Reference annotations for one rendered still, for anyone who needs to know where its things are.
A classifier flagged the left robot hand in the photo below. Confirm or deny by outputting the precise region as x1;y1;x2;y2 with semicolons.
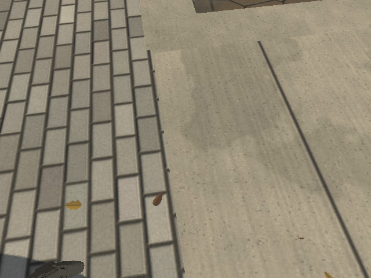
27;261;84;278

